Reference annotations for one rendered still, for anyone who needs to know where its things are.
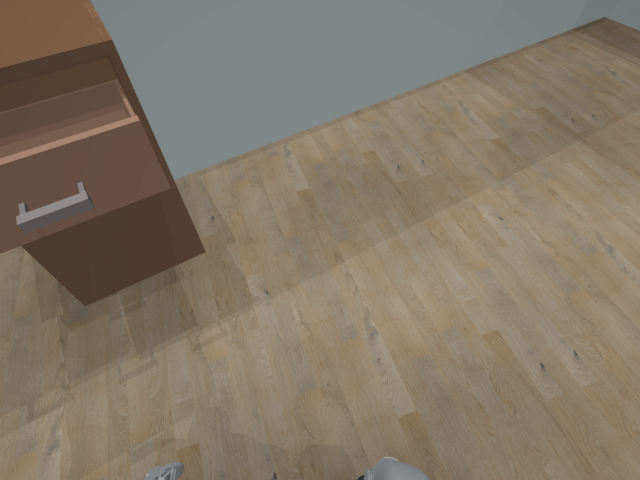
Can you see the cabinet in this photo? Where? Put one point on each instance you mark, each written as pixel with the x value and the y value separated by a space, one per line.
pixel 53 47

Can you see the handle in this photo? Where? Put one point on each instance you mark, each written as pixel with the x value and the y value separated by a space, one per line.
pixel 46 215

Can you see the robot right thigh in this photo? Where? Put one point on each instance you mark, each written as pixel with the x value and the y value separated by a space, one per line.
pixel 394 470

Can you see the drawer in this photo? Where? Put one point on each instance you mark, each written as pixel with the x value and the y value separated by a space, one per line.
pixel 91 135

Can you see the robot right shin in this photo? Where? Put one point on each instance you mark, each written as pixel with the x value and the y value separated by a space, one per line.
pixel 385 459

